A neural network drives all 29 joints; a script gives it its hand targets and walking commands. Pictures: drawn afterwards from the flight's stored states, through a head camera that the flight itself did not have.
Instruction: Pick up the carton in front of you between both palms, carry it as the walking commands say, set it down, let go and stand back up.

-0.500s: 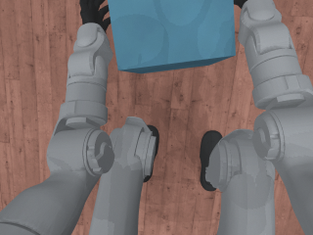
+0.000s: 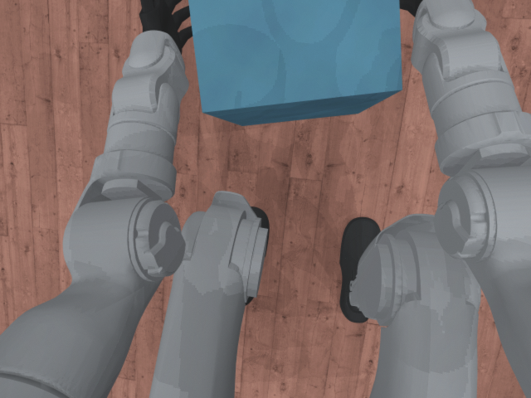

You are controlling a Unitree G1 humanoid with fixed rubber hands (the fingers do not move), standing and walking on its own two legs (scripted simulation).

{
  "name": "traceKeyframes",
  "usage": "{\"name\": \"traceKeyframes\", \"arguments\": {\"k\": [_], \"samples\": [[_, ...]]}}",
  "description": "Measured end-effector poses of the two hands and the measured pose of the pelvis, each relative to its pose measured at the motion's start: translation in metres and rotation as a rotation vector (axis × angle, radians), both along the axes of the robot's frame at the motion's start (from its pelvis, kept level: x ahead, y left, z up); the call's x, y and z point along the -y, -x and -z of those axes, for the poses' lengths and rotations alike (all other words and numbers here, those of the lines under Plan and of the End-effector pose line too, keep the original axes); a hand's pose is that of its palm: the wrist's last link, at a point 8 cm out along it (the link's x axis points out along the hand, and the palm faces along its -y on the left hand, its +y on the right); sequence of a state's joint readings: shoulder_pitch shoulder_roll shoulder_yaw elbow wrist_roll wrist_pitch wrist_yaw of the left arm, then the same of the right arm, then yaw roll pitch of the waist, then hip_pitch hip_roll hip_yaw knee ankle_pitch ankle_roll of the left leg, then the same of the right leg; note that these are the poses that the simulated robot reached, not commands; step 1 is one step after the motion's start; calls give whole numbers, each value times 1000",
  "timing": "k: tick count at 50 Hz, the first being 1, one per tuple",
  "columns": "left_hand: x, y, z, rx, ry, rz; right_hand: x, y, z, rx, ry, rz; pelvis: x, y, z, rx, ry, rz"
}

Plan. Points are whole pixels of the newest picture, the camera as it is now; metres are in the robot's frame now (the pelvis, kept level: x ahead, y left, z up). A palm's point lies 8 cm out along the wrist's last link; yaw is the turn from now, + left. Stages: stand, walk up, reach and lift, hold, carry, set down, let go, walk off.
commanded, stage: set down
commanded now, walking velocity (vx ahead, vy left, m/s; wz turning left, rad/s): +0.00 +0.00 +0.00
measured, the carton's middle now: (293, 39) +0.53 +0.04 -0.23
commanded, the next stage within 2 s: let go in 1.86 s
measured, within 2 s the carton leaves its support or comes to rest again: neither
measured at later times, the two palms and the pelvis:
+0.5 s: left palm (160, 38) +0.51 +0.19 -0.15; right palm (426, 0) +0.56 -0.12 -0.17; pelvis +0.00 +0.00 +0.00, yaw +1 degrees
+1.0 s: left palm (127, 29) +0.51 +0.21 -0.11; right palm out of the picture +0.58 -0.15 -0.12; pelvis +0.01 +0.01 +0.02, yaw +0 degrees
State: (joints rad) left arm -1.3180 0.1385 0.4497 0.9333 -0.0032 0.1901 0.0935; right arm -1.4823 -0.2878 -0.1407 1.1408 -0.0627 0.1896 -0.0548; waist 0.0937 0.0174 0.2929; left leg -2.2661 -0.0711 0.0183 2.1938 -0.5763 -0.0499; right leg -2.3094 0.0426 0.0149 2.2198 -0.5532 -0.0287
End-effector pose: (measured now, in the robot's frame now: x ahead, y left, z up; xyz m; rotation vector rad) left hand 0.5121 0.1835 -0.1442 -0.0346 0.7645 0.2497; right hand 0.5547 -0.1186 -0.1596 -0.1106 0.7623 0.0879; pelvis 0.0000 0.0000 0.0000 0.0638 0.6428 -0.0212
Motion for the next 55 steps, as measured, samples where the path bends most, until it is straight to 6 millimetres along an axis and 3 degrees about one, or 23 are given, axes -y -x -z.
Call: {"name": "traceKeyframes", "arguments": {"k": [22,27,32,37,42,46,55], "samples": [[-9,-1,9,-8,-2,22,-2,-2,7,22,-63,-46,2,-1,4,37,-2,-10],[-9,4,15,-13,-11,33,1,1,16,19,-40,-53,2,2,5,67,-6,-9],[-14,15,36,-55,-36,4,31,8,35,-5,27,30,1,2,4,83,-3,-3],[-21,14,41,-36,-41,-15,56,-1,30,19,55,68,0,-2,5,74,1,-1],[-27,5,27,18,-45,-20,51,-17,10,70,36,59,-3,-5,6,49,4,1],[-29,1,4,70,-42,-28,39,-23,-12,109,27,48,-5,-5,-1,26,9,-10],[-28,7,-69,101,-35,-41,39,-17,-83,109,44,65,-8,-5,-49,-48,21,-22]]}}
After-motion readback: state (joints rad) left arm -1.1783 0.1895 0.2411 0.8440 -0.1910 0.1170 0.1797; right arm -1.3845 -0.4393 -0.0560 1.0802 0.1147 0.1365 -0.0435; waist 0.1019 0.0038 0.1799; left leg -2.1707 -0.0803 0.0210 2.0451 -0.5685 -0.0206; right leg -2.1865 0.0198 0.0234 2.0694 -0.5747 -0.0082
